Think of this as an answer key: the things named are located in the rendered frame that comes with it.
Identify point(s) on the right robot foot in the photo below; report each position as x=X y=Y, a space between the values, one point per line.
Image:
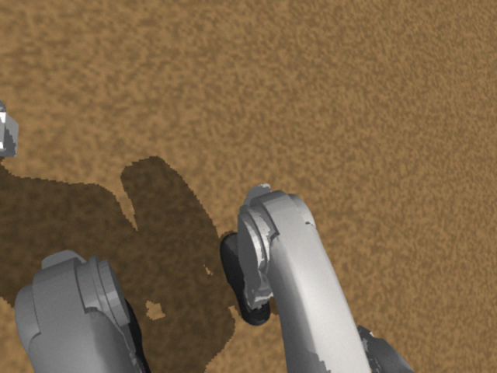
x=235 y=277

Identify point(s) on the right robot hand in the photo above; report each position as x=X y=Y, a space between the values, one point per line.
x=382 y=357

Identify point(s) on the left robot foot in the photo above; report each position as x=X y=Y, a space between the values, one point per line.
x=137 y=338

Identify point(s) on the cube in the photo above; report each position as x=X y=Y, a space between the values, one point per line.
x=9 y=130

